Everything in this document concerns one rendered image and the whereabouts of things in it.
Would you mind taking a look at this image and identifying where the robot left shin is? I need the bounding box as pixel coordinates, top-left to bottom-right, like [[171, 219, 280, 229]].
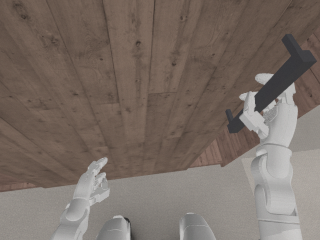
[[113, 215, 125, 220]]

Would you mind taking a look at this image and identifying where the wardrobe door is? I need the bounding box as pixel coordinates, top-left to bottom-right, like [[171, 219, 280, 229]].
[[0, 172, 27, 186], [0, 0, 320, 189]]

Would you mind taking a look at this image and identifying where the robot right forearm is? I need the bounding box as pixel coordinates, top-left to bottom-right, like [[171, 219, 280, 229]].
[[250, 143, 303, 240]]

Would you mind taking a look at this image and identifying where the handle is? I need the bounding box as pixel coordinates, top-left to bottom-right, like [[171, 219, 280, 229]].
[[225, 34, 317, 134]]

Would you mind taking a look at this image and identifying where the robot left hand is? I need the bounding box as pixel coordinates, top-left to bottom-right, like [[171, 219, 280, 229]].
[[73, 157, 110, 206]]

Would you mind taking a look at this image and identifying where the robot left forearm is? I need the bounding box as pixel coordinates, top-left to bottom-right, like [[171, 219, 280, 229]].
[[49, 198, 90, 240]]

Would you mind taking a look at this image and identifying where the left robot thigh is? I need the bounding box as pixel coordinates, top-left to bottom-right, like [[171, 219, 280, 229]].
[[95, 218, 131, 240]]

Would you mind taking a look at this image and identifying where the robot right hand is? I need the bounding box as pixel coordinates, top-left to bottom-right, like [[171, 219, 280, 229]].
[[239, 73, 298, 148]]

